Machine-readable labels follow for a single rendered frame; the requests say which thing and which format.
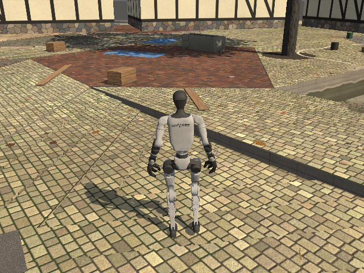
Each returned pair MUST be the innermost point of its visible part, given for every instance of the robot left upper arm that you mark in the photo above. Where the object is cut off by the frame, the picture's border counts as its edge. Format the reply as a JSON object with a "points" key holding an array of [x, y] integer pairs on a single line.
{"points": [[160, 131]]}

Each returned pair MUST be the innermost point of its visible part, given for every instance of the robot right upper arm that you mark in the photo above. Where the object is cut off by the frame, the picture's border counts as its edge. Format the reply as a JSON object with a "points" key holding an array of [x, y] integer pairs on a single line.
{"points": [[201, 129]]}

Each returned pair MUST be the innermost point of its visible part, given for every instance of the right robot shin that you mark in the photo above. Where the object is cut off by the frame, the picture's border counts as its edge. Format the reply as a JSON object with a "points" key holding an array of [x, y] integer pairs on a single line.
{"points": [[196, 204]]}

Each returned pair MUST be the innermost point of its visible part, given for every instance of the robot right hand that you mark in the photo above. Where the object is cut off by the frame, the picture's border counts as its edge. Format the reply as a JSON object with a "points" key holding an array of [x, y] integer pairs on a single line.
{"points": [[212, 164]]}

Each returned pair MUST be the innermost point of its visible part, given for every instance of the robot left hand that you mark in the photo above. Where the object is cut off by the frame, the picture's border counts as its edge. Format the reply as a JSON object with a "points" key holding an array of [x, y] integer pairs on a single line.
{"points": [[150, 168]]}

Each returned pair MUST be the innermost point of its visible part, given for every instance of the robot left forearm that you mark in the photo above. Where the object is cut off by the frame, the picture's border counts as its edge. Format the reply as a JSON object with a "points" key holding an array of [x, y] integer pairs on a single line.
{"points": [[153, 154]]}

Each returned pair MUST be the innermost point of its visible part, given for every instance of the robot right forearm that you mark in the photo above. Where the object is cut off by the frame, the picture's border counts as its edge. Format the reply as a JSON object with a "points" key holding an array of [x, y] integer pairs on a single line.
{"points": [[209, 151]]}

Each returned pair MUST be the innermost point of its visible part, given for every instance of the right robot thigh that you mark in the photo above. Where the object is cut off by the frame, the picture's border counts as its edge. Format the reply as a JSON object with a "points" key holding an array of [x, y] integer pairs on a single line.
{"points": [[195, 168]]}

